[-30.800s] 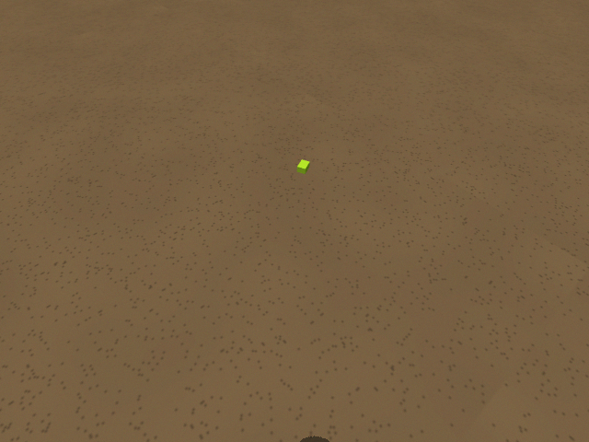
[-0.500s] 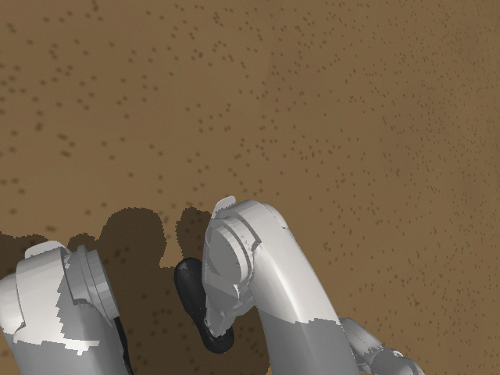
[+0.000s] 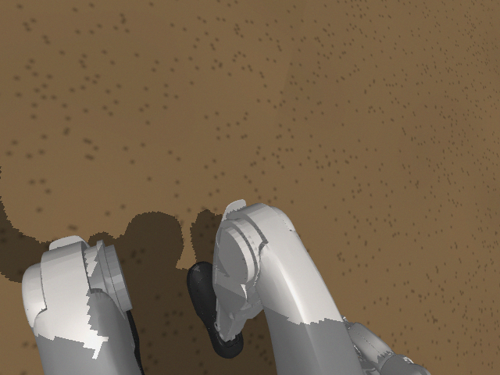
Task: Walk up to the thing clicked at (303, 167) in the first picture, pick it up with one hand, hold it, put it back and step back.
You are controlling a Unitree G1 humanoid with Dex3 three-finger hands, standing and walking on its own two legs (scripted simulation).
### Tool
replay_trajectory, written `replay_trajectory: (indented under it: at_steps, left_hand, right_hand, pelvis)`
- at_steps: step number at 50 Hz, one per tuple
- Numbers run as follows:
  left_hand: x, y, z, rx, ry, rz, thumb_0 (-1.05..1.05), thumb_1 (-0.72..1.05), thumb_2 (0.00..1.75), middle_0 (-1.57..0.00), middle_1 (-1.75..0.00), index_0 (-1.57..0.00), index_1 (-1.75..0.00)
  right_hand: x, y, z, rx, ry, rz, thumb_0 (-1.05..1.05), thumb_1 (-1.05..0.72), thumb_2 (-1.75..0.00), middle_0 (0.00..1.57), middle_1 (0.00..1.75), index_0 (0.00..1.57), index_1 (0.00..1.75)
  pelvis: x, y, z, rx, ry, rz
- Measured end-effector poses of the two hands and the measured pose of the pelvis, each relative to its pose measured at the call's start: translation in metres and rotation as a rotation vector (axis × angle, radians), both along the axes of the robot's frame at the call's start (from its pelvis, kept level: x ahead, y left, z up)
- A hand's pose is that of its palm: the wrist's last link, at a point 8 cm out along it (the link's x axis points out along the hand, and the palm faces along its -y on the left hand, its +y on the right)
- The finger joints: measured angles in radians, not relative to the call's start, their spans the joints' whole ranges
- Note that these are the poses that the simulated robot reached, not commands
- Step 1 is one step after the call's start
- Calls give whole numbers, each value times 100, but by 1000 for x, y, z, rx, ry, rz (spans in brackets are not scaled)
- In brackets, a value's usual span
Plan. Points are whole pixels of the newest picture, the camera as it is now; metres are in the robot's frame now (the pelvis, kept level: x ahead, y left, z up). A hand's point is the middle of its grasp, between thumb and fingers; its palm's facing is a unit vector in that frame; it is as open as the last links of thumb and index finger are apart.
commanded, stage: withdraw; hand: left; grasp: from above
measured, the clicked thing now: out of the picture +0.42 +0.35 -0.29
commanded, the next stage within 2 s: home in 0.70 s
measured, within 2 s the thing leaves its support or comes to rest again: neither
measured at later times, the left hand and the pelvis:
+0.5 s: hand out of the picture +0.37 +0.31 -0.11, palm faces -0.51 -0.16 -0.84, open 10.8 cm; pelvis -0.01 -0.01 +0.06, yaw +8 degrees
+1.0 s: hand out of the picture +0.41 +0.36 -0.07, palm faces -0.38 -0.14 -0.91, open 10.4 cm; pelvis +0.00 +0.00 +0.06, yaw +8 degrees
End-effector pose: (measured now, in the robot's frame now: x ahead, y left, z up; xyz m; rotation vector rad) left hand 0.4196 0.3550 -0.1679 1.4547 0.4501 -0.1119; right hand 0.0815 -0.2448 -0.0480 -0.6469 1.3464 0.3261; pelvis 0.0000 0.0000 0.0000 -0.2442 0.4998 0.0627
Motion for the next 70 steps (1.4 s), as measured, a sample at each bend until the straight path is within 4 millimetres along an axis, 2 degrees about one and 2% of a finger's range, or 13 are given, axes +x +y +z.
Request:
replay_trajectory:
  at_steps: [7, 11, 15, 20, 25, 31, 35, 41, 46, 50, 55, 63, 70]
  left_hand:
    - [1, 12, 73, 75, -94, 93, 0, 10, 48, -57, -46, -60, -44]
    - [-7, 12, 111, 111, -18, 133, 0, 7, 51, -55, -48, -57, -47]
    - [-17, 0, 132, 87, 94, 136, 0, 5, 54, -53, -51, -55, -50]
    - [-29, -25, 134, 12, 183, 77, 0, 2, 58, -51, -55, -52, -55]
    - [-36, -39, 113, -31, 192, 11, 0, 1, 60, -50, -57, -51, -57]
    - [-32, -29, 80, -13, 132, -17, 0, -1, 61, -48, -59, -50, -59]
    - [-17, -12, 71, 24, 65, 18, 0, -4, 62, -47, -61, -48, -60]
    - [11, 10, 91, 77, -18, 89, 0, -6, 62, -47, -60, -48, -59]
    - [11, 11, 124, 82, 18, 115, 0, 2, 68, -41, -60, -42, -60]
    - [-9, 9, 156, 44, 66, 159, 0, 17, 80, -33, -58, -34, -58]
    - [-54, -2, 199, -110, 88, 237, 0, 42, 87, -26, -49, -27, -49]
    - [-134, -18, 262, -375, 46, 372, 0, 75, 89, -22, -35, -23, -35]
    - [-188, -31, 315, -536, 13, 526, 1, 86, 89, -21, -31, -22, -31]
  right_hand:
    - [19, 0, -9, 86, -53, -78, 1, -89, -90, 20, 30, 20, 30]
    - [32, 2, -8, 134, -99, -128, 1, -89, -90, 20, 30, 20, 30]
    - [38, 1, 1, 155, -128, -158, 1, -89, -90, 20, 29, 20, 30]
    - [34, -9, 14, 109, -130, -165, 0, -89, -90, 20, 30, 20, 30]
    - [22, -25, 19, 21, -107, -161, 0, -89, -90, 20, 30, 20, 30]
    - [4, -35, 7, -70, -77, -160, 0, -89, -90, 20, 30, 20, 30]
    - [-7, -30, -4, -86, -48, -164, 1, -89, -90, 20, 30, 20, 30]
    - [-18, -10, -18, -37, 0, -213, 1, -90, -90, 20, 30, 20, 30]
    - [-15, 5, -16, 38, 7, -282, 1, -90, -90, 20, 30, 20, 30]
    - [-2, 12, -1, 95, -10, -315, 1, -90, -90, 20, 30, 20, 30]
    - [27, 10, 32, 118, -68, -302, 1, -90, -90, 20, 30, 20, 30]
    - [95, 4, 109, 88, -297, -228, 1, -90, -90, 20, 30, 20, 30]
    - [146, 22, 180, 132, -511, -203, 1, -90, -90, 20, 29, 20, 30]
  pelvis:
    - [3, 0, 14, 22, 65, 15]
    - [-1, 0, 31, 48, 85, 29]
    - [-6, -3, 48, 76, 89, 47]
    - [-11, -9, 62, 99, 83, 66]
    - [-15, -14, 58, 107, 75, 69]
    - [-15, -13, 34, 101, 61, 64]
    - [-14, -10, 21, 91, 60, 59]
    - [-7, -2, 18, 73, 102, 59]
    - [0, 2, 37, 72, 136, 65]
    - [2, 2, 63, 86, 145, 73]
    - [2, -1, 104, 107, 136, 88]
    - [-3, -6, 165, 128, 74, 121]
    - [-3, -5, 216, 145, 1, 147]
